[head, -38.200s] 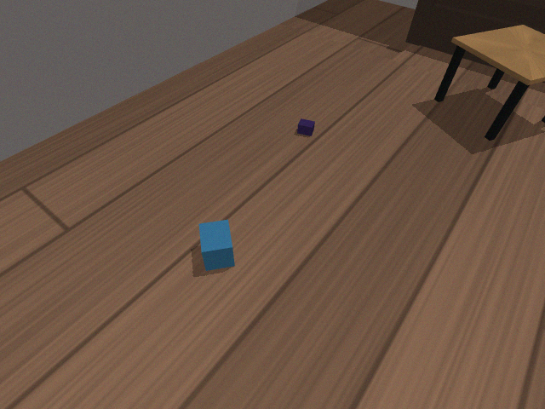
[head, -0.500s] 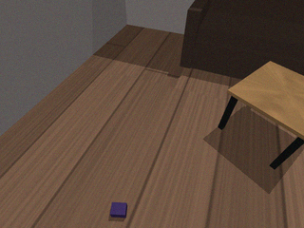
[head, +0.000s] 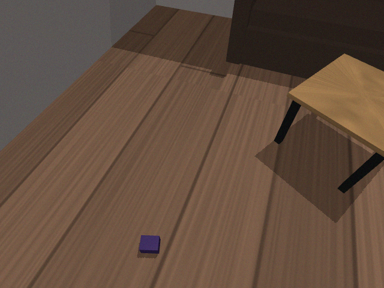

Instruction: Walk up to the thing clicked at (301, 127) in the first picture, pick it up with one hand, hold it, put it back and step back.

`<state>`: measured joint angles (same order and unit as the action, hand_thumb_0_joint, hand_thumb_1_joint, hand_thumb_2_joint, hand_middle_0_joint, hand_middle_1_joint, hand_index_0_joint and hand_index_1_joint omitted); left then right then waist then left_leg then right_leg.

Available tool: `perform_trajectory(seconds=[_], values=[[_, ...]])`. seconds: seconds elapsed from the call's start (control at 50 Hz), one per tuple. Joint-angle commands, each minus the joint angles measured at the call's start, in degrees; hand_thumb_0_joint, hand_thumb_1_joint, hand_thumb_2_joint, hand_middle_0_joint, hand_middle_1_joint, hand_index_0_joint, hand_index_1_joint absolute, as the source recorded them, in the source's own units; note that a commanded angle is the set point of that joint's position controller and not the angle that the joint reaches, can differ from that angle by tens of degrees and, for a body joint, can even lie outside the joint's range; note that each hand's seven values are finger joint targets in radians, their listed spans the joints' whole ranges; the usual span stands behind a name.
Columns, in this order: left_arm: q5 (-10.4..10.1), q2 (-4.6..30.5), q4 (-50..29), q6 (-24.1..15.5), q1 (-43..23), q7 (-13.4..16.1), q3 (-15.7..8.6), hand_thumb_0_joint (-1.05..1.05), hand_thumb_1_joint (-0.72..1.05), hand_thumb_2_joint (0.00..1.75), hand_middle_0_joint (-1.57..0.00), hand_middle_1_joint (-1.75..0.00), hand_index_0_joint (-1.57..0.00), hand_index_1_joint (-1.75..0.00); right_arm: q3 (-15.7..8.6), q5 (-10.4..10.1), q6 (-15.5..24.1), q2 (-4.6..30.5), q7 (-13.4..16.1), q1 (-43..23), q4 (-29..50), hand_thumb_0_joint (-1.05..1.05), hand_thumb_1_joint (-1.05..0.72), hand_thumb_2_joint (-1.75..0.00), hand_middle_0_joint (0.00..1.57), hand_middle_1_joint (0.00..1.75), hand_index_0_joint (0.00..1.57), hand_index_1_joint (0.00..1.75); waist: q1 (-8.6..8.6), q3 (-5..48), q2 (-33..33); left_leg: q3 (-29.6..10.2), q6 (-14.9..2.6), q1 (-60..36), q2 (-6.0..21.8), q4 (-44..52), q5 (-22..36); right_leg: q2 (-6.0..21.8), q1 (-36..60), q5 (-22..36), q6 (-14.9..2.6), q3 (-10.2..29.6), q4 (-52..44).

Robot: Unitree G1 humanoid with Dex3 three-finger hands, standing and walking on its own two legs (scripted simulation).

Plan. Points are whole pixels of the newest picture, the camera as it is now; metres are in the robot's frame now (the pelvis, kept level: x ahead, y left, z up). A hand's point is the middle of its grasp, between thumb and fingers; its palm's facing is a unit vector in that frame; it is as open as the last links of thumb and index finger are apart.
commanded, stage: step back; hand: left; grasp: from above
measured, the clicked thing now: (150, 244) +0.40 +0.19 -0.74
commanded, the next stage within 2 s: none
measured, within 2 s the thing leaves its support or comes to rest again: neither
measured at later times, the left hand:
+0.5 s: hand out of the picture +0.03 +0.29 -0.18, palm faces -0.12 -0.92 -0.37, open 7.4 cm
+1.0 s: hand out of the picture -0.10 +0.28 -0.15, palm faces -0.01 -0.92 -0.40, open 7.4 cm
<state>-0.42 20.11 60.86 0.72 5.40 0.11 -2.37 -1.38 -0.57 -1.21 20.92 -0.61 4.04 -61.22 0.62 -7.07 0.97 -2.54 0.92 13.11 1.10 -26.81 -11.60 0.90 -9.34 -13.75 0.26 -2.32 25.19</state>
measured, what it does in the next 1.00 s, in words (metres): walks backwards: right foot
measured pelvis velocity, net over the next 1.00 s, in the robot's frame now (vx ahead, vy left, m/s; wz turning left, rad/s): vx -0.23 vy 0.02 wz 0.00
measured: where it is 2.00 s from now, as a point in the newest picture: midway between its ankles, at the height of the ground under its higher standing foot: outside the picture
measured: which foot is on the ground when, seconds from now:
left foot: down 0.00-0.64, up 0.66-1.00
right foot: down 0.00-0.20, up 0.22-0.60, down 0.62-1.00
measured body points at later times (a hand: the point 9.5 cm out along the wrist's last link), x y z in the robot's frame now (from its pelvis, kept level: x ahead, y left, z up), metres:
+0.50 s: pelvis -0.10 +0.03 -0.01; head -0.01 +0.05 +0.43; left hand +0.03 +0.34 -0.15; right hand -0.02 -0.28 -0.13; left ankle -0.03 +0.13 -0.74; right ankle -0.15 -0.10 -0.68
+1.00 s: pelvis -0.23 +0.02 -0.02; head -0.17 +0.02 +0.42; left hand -0.10 +0.33 -0.13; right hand -0.15 -0.30 -0.14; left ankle -0.25 +0.14 -0.74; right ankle -0.17 -0.10 -0.74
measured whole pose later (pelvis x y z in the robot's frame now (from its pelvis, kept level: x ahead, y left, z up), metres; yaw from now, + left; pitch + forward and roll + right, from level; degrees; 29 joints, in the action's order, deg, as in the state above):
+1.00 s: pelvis -0.23 +0.02 -0.02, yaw +0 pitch -2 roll +0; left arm 1.6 20.7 43.3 2.2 6.4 0.8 -3.5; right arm -2.6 0.7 -2.3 23.5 1.1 10.2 -51.0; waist -0.1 -10.8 0.7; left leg -3.0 0.0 16.0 -2.2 -41.1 -25.2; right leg 1.6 -22.1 -14.2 -0.8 -2.4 38.1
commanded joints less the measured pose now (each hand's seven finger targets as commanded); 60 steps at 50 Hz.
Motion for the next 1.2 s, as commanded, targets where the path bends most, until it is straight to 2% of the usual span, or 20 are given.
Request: perform_trajectory(seconds=[0.0, 0.08, 0.14, 0.18, 0.22, 0.3, 0.48, 0.58, 0.62, 0.64, 0.66, 0.7, 0.74, 0.88, 0.98, 1.02, 1.04, 1.06, 1.12, 1.18], values=[[0.28, 15.58, -6.82, -0.31, -1.99, 1.22, -3.95, 0.00, 0.90, 0.90, -0.20, -0.30, -0.20, -0.30, -3.59, -0.25, -0.38, 12.39, 0.63, 1.65, 5.38, 0.00, -0.90, -0.90, 0.20, 0.30, 0.20, 0.30, 0.96, 11.41, -5.64, 0.14, -4.00, -2.27, 0.55, -10.64, 14.93, 11.60, -0.90, 21.26, -8.73, 9.51, -0.78], [1.81, 17.62, -11.39, 0.31, -6.58, 1.22, -4.53, 0.00, 0.90, 0.90, -0.20, -0.30, -0.20, -0.30, -4.45, 0.53, -1.57, 11.63, -0.22, 6.19, 7.46, 0.00, -0.90, -0.90, 0.20, 0.30, 0.20, 0.30, 2.19, 10.39, -12.95, -0.46, -3.90, -2.46, -2.85, -22.45, -14.73, 19.57, -10.04, 19.99, -14.19, 14.68, -1.20], [1.34, 15.46, -13.25, 1.00, -8.43, 1.26, -4.05, 0.00, 0.90, 0.90, -0.20, -0.30, -0.20, -0.30, -5.27, 0.72, -0.99, 12.64, -0.54, 8.82, 7.79, 0.00, -0.90, -0.90, 0.20, 0.30, 0.20, 0.30, 3.46, 8.27, -6.97, -2.62, -5.61, -1.85, 1.07, -11.40, 5.67, 10.61, -11.74, 10.07, -8.06, 7.36, 10.41], [0.33, 10.81, -13.72, 1.73, -5.28, 1.93, -3.52, 0.00, 0.90, 0.90, -0.20, -0.30, -0.20, -0.30, -6.22, 1.81, 0.13, 18.25, 0.07, 7.49, 9.60, 0.00, -0.90, -0.90, 0.20, 0.30, 0.20, 0.30, 2.21, 7.11, 11.15, -24.39, -10.04, -3.18, 14.47, 5.78, 29.86, -7.04, -17.69, -20.19, -2.67, 6.96, 28.92], [0.65, 11.14, -13.29, 2.23, -0.90, 2.52, -3.29, 0.00, 0.90, 0.90, -0.20, -0.30, -0.20, -0.30, -6.39, 2.19, 0.76, 19.28, 0.84, 6.01, 10.93, 0.00, -0.90, -0.90, 0.20, 0.30, 0.20, 0.30, 0.92, 8.25, 7.77, -24.19, -13.50, -4.50, 17.73, 3.39, 37.22, -6.96, -19.46, -24.25, -2.57, 12.97, 39.22], [0.14, 13.37, -11.41, 2.38, 2.89, 2.32, -3.83, 0.00, 0.90, 0.90, -0.20, -0.30, -0.20, -0.30, -5.63, 2.41, 0.95, 14.84, 1.91, 0.12, 14.07, 0.00, -0.90, -0.90, 0.20, 0.30, 0.20, 0.30, -2.13, 9.52, 7.67, -12.20, -11.12, -4.83, 11.04, 1.46, 24.48, -6.52, -19.29, -14.65, -2.12, 14.05, 43.99], [1.26, 12.47, -14.54, 1.07, 2.27, 1.24, -4.82, 0.00, 0.90, 0.90, -0.20, -0.30, -0.20, -0.30, -5.72, 2.34, 0.73, 15.10, 2.43, 6.52, 15.55, 0.00, -0.90, -0.90, 0.20, 0.30, 0.20, 0.30, 1.99, 10.89, 6.23, -12.63, -16.33, -10.23, 14.84, -1.22, 22.75, -2.90, -15.37, -17.56, 1.19, 8.15, 26.74], [1.79, 10.87, -10.10, 0.25, 13.32, 0.78, -5.22, 0.00, 0.90, 0.90, -0.20, -0.30, -0.20, -0.30, -5.18, 1.18, -0.68, 15.29, 1.79, 1.41, 16.31, 0.00, -0.90, -0.90, 0.20, 0.30, 0.20, 0.30, -2.61, 13.14, 7.54, -6.79, -9.32, 1.18, 9.83, -6.97, 9.28, -1.74, 2.18, 1.55, -1.73, 3.16, -1.31], [2.79, 18.12, -12.70, -0.30, 9.21, 0.84, -6.94, 0.00, 0.90, 0.90, -0.20, -0.30, -0.20, -0.30, -3.80, 0.34, -0.76, 10.73, 1.62, 2.62, 16.82, 0.00, -0.90, -0.90, 0.20, 0.30, 0.20, 0.30, -0.91, 8.48, -12.47, -0.55, -1.99, 19.97, -3.70, -20.24, -14.90, 13.27, 4.10, 1.22, -7.90, 27.88, -5.93], [3.02, 23.73, -15.38, -0.08, 5.75, 0.93, -7.73, 0.00, 0.90, 0.90, -0.20, -0.30, -0.20, -0.30, -4.76, 0.69, -1.02, 12.16, 2.54, -0.42, 16.94, 0.00, -0.90, -0.90, 0.20, 0.30, 0.20, 0.30, -4.29, 5.29, -17.56, -3.80, -0.76, 15.51, -6.77, -33.95, -25.10, 23.66, -11.35, 2.60, -18.57, 37.42, -9.41], [3.07, 21.49, -16.99, -0.40, 2.08, 1.20, -7.37, 0.00, 0.90, 0.90, -0.20, -0.30, -0.20, -0.30, -5.53, 0.62, -0.99, 14.28, 2.53, 1.00, 15.46, 0.00, -0.90, -0.90, 0.20, 0.30, 0.20, 0.30, -2.41, 1.87, -14.83, -7.61, -0.48, 11.08, -5.21, -40.74, -23.30, 23.94, -17.63, 5.49, -18.93, 37.61, -9.83], [2.31, 15.49, -18.08, -0.85, -1.32, 1.38, -6.06, 0.00, 0.90, 0.90, -0.20, -0.30, -0.20, -0.30, -4.79, 0.05, -0.88, 13.15, 1.92, 5.01, 13.05, 0.00, -0.90, -0.90, 0.20, 0.30, 0.20, 0.30, 0.90, 1.65, -7.07, -9.23, -1.02, 13.62, -8.40, -42.16, -16.53, 13.31, -10.64, 17.99, -12.76, 19.77, -4.02], [2.36, 13.83, -18.18, -0.62, -1.95, 1.45, -6.23, 0.00, 0.90, 0.90, -0.20, -0.30, -0.20, -0.30, -3.46, -0.05, -0.35, 10.62, 2.52, 7.21, 12.89, 0.00, -0.90, -0.90, 0.20, 0.30, 0.20, 0.30, 1.69, 4.93, -9.47, -7.14, -0.85, 16.91, -9.87, -40.88, -14.44, 8.76, -3.07, 24.28, -8.64, 12.50, -0.59], [2.31, 13.85, -19.59, 0.22, 6.67, 2.33, -6.00, 0.00, 0.90, 0.90, -0.20, -0.30, -0.20, -0.30, -3.39, 1.08, 0.46, 11.18, 2.83, 5.30, 15.47, 0.00, -0.90, -0.90, 0.20, 0.30, 0.20, 0.30, -3.99, 10.36, -11.25, -2.94, 0.24, 14.97, -3.29, -21.56, -18.78, 15.07, 10.63, 30.54, -13.73, 17.05, 4.25], [1.06, 14.62, -21.34, 1.43, 1.88, 1.53, -5.14, 0.00, 0.90, 0.90, -0.20, -0.30, -0.20, -0.30, -4.77, 1.78, 0.72, 12.03, 1.97, 12.56, 12.55, 0.00, -0.90, -0.90, 0.20, 0.30, 0.20, 0.30, 0.35, 12.19, -8.51, 1.14, -2.29, -2.20, -2.35, 1.76, 0.93, 10.53, -1.93, 17.69, -8.03, 12.94, 10.00], [0.54, 10.91, -22.21, 1.52, 2.17, 1.51, -4.28, 0.00, 0.90, 0.90, -0.20, -0.30, -0.20, -0.30, -6.46, 3.07, 0.79, 19.55, 1.65, 8.90, 14.57, 0.00, -0.90, -0.90, 0.20, 0.30, 0.20, 0.30, -0.02, 10.49, 9.77, -22.48, -10.34, -6.06, 14.73, 6.60, 11.87, -3.62, -18.20, -9.29, -2.35, 5.76, 24.03], [1.09, 12.91, -21.81, 1.62, -0.67, 2.25, -5.52, 0.00, 0.90, 0.90, -0.20, -0.30, -0.20, -0.30, -7.00, 2.81, 0.67, 22.97, 1.25, 7.20, 15.59, 0.00, -0.90, -0.90, 0.20, 0.30, 0.20, 0.30, 2.70, 8.97, 13.95, -29.60, -18.56, 4.08, 22.12, 9.38, 11.44, -6.30, -15.48, -24.75, -1.26, 9.10, 36.40], [1.67, 14.44, -20.73, 1.64, -0.52, 2.39, -5.93, 0.00, 0.90, 0.90, -0.20, -0.30, -0.20, -0.30, -6.70, 2.93, 1.01, 21.42, 1.62, 4.80, 15.75, 0.00, -0.90, -0.90, 0.20, 0.30, 0.20, 0.30, 2.00, 6.25, 10.45, -31.30, -19.91, 9.13, 22.91, 9.97, 8.86, -5.47, -14.18, -24.41, -1.32, 13.21, 43.76], [0.52, 12.83, -17.84, 1.90, 6.34, 1.79, -5.86, 0.00, 0.90, 0.90, -0.20, -0.30, -0.20, -0.30, -4.67, 3.20, 1.00, 14.35, 1.99, -1.65, 17.61, 0.00, -0.90, -0.90, 0.20, 0.30, 0.20, 0.30, -3.45, 4.31, 4.64, -11.57, -12.57, 4.23, 11.83, 6.02, 13.38, -7.28, -19.23, -14.44, -1.99, 14.22, 48.81], [1.03, 12.57, -16.70, 1.65, 7.85, 1.41, -6.14, 0.00, 0.90, 0.90, -0.20, -0.30, -0.20, -0.30, -4.79, 2.54, 1.13, 13.32, 1.89, 2.11, 16.88, 0.00, -0.90, -0.90, 0.20, 0.30, 0.20, 0.30, -1.45, 6.41, 5.62, -11.65, -13.46, -3.10, 11.57, 4.50, 11.40, -6.98, -20.05, -13.11, 0.73, 12.30, 46.56]])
